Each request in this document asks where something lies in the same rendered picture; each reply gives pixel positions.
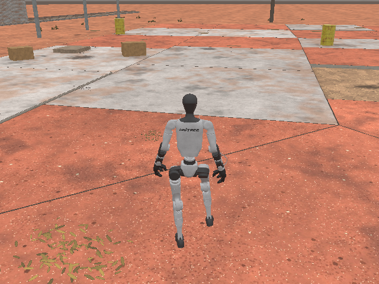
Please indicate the robot left forearm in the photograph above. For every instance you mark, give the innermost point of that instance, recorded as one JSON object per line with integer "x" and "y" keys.
{"x": 160, "y": 156}

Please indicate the robot left hand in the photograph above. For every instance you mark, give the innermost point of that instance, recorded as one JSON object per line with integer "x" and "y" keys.
{"x": 156, "y": 168}

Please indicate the robot torso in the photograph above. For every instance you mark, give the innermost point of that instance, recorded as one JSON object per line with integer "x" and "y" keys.
{"x": 189, "y": 136}

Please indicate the right robot foot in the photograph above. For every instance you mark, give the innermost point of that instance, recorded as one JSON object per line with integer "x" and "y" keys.
{"x": 209, "y": 221}

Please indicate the right robot upper arm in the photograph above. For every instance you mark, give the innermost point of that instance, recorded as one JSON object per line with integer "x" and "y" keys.
{"x": 208, "y": 125}

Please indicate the robot right forearm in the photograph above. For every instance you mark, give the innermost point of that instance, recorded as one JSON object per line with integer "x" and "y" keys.
{"x": 218, "y": 160}

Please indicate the robot right hand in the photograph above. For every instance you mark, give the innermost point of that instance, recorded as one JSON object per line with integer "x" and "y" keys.
{"x": 222, "y": 175}

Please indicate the left robot upper arm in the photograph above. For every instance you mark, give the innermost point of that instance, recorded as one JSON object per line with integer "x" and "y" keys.
{"x": 171, "y": 124}

